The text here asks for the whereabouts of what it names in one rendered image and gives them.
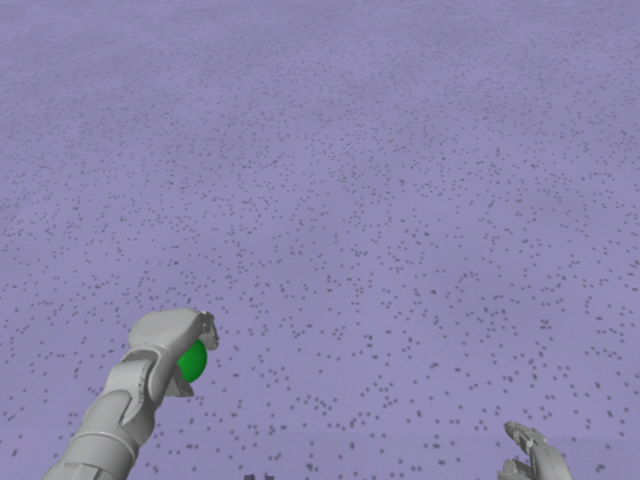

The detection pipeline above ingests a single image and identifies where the ball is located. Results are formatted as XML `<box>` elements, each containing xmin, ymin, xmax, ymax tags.
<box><xmin>176</xmin><ymin>339</ymin><xmax>207</xmax><ymax>383</ymax></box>

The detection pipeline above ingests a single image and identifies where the right robot hand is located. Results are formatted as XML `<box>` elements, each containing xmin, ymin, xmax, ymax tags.
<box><xmin>497</xmin><ymin>421</ymin><xmax>574</xmax><ymax>480</ymax></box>

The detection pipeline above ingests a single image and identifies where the left robot arm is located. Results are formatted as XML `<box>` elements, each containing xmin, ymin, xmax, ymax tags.
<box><xmin>41</xmin><ymin>344</ymin><xmax>176</xmax><ymax>480</ymax></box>

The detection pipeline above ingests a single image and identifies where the left robot hand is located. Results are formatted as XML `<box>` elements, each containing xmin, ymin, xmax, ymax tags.
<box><xmin>128</xmin><ymin>308</ymin><xmax>218</xmax><ymax>397</ymax></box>

